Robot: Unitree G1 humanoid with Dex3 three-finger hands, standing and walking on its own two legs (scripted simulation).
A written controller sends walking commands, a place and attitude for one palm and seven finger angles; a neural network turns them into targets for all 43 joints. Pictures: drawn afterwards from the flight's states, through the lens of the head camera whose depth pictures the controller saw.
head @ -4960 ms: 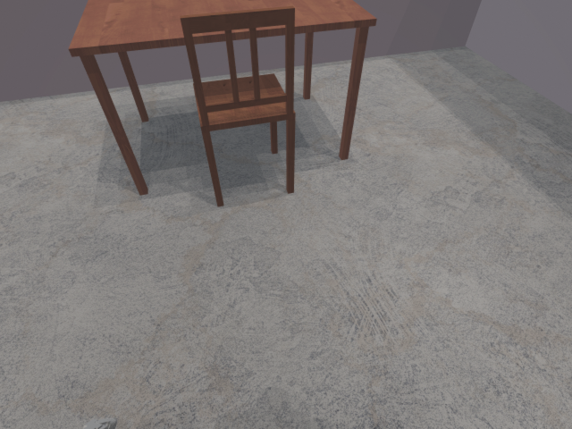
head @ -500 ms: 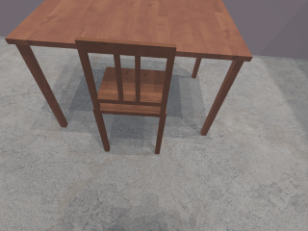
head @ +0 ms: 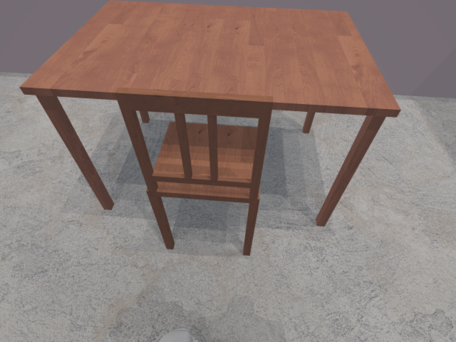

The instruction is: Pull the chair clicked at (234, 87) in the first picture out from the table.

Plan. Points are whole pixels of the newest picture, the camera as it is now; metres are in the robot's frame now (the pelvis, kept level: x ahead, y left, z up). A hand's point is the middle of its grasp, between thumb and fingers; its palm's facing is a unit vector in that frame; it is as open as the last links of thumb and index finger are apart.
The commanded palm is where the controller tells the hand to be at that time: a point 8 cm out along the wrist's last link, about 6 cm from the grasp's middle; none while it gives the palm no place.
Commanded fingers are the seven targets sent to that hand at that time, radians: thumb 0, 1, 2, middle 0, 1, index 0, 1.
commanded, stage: take the last steps up to it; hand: left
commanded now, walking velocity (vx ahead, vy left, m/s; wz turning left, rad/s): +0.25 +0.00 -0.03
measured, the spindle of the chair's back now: (184, 147) +0.63 +0.18 -0.09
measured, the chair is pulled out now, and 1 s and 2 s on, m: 0.00 0.00 0.00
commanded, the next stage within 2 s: come to a stop and stand still in 0.28 s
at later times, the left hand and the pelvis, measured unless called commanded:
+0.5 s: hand (150, 292) +0.24 +0.20 -0.17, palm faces -0.04 -0.97 -0.23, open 7.4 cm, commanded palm none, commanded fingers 0.00 0.90 0.90 -0.20 -0.30 -0.20 -0.30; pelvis +0.15 +0.02 -0.01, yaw -4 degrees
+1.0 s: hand (125, 326) +0.18 +0.23 -0.18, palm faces +0.01 -0.98 -0.20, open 7.4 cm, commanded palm none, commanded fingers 0.00 0.90 0.90 -0.20 -0.30 -0.20 -0.30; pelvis +0.14 +0.05 +0.00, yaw -3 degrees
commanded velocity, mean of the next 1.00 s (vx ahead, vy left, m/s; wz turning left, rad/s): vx -0.01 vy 0.01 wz -0.01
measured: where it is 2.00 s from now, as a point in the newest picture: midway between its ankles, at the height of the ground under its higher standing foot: outside the picture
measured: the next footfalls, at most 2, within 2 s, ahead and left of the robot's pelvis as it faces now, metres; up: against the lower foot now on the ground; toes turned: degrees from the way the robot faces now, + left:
left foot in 0.10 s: +0.14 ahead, +0.14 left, +0.00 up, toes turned +7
right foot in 0.48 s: +0.24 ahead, -0.09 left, +0.00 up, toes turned -10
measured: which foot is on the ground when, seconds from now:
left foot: up 0.00-0.08, down 0.10-0.50, up 0.52-0.80, down 0.82-1.00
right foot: down 0.00-0.10, up 0.12-0.46, down 0.48-0.84, up 0.86-1.00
